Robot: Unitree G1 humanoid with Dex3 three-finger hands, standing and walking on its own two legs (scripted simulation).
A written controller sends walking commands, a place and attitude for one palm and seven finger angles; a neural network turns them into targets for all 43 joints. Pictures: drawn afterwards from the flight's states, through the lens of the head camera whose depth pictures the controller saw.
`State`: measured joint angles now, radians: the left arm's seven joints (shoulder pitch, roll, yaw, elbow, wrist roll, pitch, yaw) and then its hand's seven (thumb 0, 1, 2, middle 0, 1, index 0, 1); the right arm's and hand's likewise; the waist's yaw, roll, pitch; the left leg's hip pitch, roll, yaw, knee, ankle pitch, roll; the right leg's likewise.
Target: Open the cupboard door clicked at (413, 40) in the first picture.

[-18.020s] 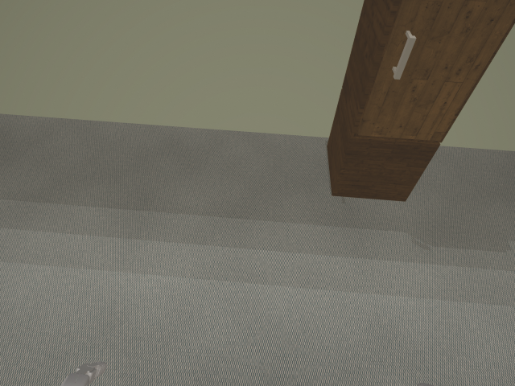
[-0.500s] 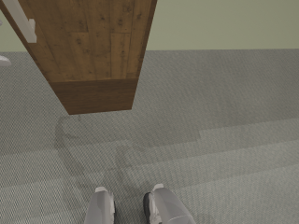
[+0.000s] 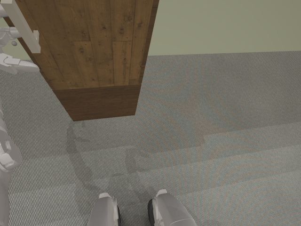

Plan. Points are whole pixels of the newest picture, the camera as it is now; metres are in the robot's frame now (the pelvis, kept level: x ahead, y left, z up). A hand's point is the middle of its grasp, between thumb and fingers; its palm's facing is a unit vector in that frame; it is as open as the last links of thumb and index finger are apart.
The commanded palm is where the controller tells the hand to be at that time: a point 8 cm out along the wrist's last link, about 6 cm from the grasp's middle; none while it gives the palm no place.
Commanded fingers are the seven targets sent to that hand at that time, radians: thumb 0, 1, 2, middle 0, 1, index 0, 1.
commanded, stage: slide the fingers in behind the handle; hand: left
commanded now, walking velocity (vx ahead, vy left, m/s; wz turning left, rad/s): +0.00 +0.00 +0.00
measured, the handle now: (24, 21) +0.59 +0.24 +0.09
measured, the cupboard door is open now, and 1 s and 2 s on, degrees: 0 1 2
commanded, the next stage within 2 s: close the thumb around the handle in 0.92 s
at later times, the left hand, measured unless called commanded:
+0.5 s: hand (27, 47) +0.52 +0.23 +0.09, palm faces +0.08 -1.00 +0.00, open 14.1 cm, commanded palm +0.50 +0.25 +0.08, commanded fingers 0.00 -0.50 0.30 -0.30 -1.20 -0.30 -1.20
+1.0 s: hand (28, 46) +0.52 +0.23 +0.08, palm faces +0.07 -1.00 +0.00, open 14.0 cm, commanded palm +0.51 +0.26 +0.08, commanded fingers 0.00 -0.50 0.30 -0.30 -1.20 -0.30 -1.20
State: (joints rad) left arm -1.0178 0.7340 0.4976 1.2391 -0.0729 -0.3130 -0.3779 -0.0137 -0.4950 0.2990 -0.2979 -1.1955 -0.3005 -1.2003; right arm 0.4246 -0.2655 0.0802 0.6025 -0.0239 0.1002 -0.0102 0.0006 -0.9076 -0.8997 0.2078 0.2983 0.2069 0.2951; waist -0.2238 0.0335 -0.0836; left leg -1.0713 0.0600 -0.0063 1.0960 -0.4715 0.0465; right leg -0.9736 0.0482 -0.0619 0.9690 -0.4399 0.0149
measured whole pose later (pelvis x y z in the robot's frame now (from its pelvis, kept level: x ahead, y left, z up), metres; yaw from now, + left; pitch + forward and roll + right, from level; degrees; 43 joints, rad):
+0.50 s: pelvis +0.00 -0.01 +0.00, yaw +1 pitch +23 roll -5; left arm -0.97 0.63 0.44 1.22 -0.10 -0.37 -0.29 -0.01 -0.50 0.30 -0.25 -1.18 -0.28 -1.19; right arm 0.40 -0.27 0.05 0.62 -0.02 0.09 0.00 0.00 -0.91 -0.90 0.21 0.30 0.21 0.29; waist -0.20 0.03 -0.09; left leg -1.02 0.06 -0.01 1.08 -0.46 0.03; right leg -0.94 0.05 -0.06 0.98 -0.45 0.00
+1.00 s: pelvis +0.00 -0.01 +0.00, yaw +1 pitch +24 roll -5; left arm -1.00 0.66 0.46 1.26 -0.09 -0.36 -0.31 -0.01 -0.50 0.30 -0.30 -1.20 -0.30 -1.20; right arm 0.42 -0.27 0.07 0.62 -0.02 0.08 -0.01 0.00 -0.91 -0.90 0.21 0.30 0.21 0.29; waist -0.21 0.04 -0.09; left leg -1.04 0.06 -0.01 1.08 -0.46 0.03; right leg -0.95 0.05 -0.06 0.98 -0.44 0.00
